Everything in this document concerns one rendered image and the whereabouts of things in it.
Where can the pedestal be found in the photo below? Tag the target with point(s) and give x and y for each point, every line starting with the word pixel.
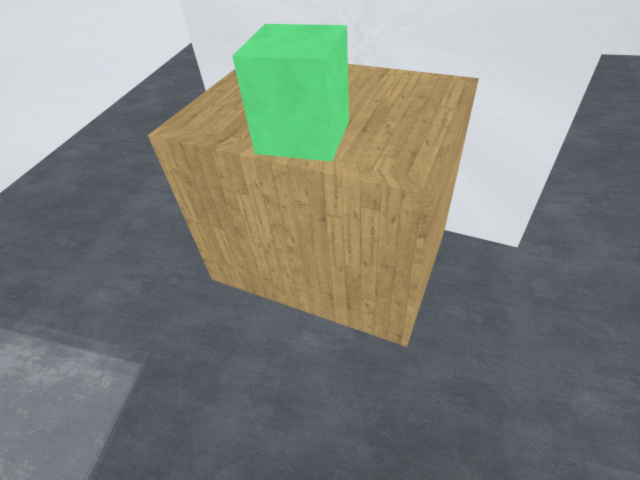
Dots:
pixel 354 240

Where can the carton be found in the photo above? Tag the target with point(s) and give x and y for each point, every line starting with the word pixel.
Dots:
pixel 293 80

